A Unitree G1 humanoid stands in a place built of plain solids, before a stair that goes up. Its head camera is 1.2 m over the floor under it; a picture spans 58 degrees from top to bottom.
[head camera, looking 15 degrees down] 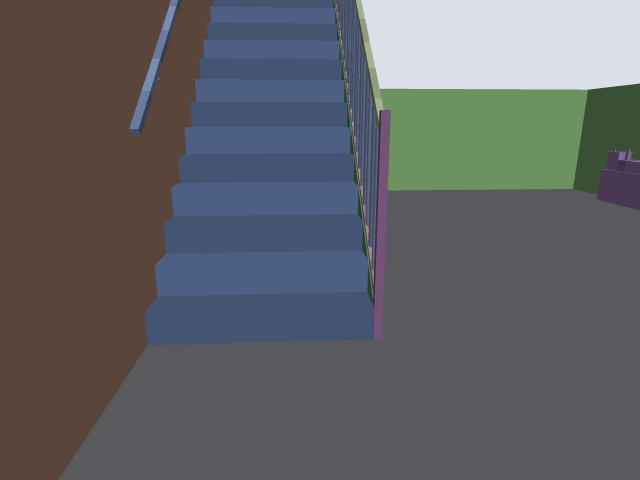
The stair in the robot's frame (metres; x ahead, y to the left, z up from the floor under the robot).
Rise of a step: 0.20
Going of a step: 0.24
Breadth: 1.28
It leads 3 degrees to the left of straight ahead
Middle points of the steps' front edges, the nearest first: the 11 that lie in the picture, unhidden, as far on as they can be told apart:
2.23 0.33 0.20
2.47 0.34 0.39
2.71 0.36 0.59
2.96 0.37 0.78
3.20 0.38 0.98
3.44 0.40 1.18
3.68 0.41 1.37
3.92 0.42 1.57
4.16 0.44 1.76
4.40 0.45 1.96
4.65 0.46 2.16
